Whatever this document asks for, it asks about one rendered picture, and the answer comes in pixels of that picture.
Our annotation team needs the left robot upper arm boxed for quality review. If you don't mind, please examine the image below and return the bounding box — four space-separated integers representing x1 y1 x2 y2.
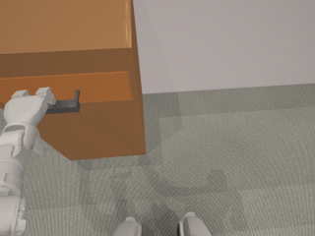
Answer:
0 195 28 236

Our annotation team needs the cabinet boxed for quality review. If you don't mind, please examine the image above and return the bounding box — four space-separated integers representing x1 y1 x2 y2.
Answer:
0 0 146 160

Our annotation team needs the robot left thigh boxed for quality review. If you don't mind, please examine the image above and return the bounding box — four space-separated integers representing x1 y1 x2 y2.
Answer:
111 220 142 236

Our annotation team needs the drawer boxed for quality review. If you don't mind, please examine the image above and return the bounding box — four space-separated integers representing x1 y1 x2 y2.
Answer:
0 71 132 105

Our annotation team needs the left robot hand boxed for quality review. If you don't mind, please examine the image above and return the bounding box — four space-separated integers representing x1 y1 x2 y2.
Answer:
3 87 56 155

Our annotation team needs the left robot forearm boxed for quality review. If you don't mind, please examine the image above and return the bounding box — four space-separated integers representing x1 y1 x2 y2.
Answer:
0 121 37 197

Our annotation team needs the right robot shin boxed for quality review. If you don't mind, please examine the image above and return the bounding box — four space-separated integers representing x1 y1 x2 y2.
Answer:
183 211 196 219

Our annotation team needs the handle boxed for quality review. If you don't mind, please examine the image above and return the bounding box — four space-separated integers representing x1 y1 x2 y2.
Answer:
45 89 81 114

